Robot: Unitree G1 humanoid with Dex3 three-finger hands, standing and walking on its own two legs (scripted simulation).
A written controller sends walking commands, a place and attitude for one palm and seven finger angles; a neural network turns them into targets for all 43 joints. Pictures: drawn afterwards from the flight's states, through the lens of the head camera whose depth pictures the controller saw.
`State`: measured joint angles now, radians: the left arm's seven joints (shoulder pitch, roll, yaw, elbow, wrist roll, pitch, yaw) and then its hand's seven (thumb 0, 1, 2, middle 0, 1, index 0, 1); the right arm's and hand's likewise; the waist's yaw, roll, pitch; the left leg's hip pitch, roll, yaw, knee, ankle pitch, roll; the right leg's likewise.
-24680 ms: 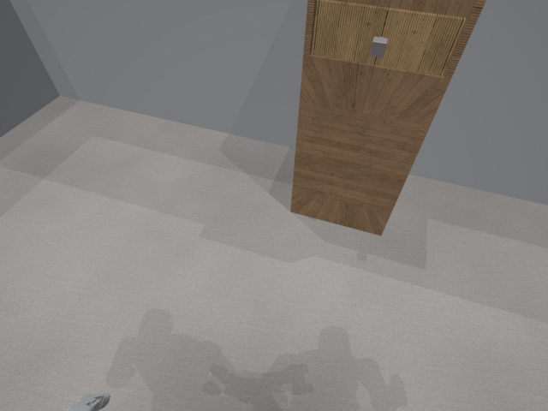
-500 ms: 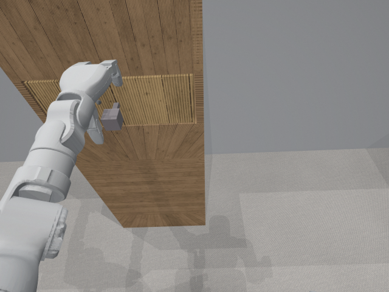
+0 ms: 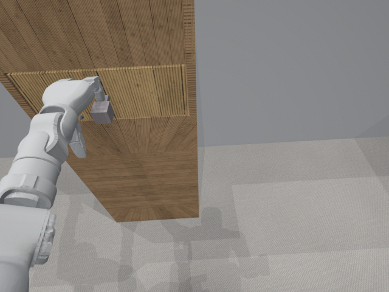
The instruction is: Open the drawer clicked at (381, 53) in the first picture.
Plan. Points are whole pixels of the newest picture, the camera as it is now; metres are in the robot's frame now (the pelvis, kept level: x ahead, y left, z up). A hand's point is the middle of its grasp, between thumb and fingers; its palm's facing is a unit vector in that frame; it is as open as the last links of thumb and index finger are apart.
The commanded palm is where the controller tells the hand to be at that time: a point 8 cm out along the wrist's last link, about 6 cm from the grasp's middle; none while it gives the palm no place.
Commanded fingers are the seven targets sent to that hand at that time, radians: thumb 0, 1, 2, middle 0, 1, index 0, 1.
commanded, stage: lower the fingers behind the handle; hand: left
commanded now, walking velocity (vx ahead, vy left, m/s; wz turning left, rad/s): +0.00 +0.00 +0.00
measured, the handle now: (104, 107) +0.51 +0.21 +0.09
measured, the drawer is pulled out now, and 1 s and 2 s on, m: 0.00 0.00 0.00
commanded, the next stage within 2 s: lift the fingers back up to retry in 1.18 s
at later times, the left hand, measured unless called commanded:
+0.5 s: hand (86, 116) +0.47 +0.24 +0.10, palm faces -0.02 -0.04 -1.00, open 13.7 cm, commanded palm +0.44 +0.24 +0.14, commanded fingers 0.00 -0.50 0.30 -0.30 -1.20 -0.30 -1.20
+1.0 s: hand (87, 117) +0.47 +0.24 +0.10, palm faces +0.00 -0.02 -1.00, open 13.8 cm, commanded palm +0.44 +0.24 +0.12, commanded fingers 0.00 -0.50 0.30 -0.30 -1.20 -0.30 -1.20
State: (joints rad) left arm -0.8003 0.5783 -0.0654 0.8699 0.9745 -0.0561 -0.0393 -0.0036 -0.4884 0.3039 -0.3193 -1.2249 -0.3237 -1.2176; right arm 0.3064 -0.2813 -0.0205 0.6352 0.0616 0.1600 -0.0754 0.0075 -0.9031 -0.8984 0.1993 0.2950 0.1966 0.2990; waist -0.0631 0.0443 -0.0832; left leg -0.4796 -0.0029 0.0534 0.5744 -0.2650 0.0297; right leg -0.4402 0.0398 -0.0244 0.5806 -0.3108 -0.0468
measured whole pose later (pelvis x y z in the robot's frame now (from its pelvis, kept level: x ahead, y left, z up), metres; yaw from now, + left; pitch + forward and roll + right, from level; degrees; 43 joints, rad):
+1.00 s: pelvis +0.00 +0.01 -0.01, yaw +1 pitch +12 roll -1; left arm -0.86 0.48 -0.13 0.92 1.01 0.03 0.12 0.00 -0.49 0.30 -0.32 -1.21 -0.27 -1.34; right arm 0.34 -0.26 -0.03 0.66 0.04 0.19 -0.04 0.01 -0.90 -0.90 0.20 0.29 0.20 0.30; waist -0.05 0.04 -0.13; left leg -0.59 -0.01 0.05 0.68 -0.31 0.05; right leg -0.53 0.03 -0.03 0.66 -0.35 -0.03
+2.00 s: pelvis +0.02 +0.02 +0.00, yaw +1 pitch +9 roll +0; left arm -0.76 0.50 -0.12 0.67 0.93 0.05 -0.03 0.00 -0.49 0.30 -0.35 -1.22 -0.37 -1.22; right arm 0.24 -0.26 -0.02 0.66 0.06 0.17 -0.04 0.01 -0.90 -0.90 0.20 0.29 0.20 0.30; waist -0.02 0.07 -0.09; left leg -0.41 -0.03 0.05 0.55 -0.29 0.05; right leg -0.36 0.01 -0.03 0.54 -0.33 -0.02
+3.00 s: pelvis +0.01 +0.01 +0.00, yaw +1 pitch +9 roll +0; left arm -0.82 0.51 -0.11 0.74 0.94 0.01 -0.03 0.00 -0.49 0.30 -0.35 -1.23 -0.36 -1.23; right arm 0.25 -0.27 -0.02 0.68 0.06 0.17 -0.05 0.01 -0.90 -0.90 0.20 0.29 0.20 0.30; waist -0.03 0.06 -0.08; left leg -0.42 -0.03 0.04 0.54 -0.27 0.04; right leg -0.37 0.02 -0.03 0.54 -0.32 -0.03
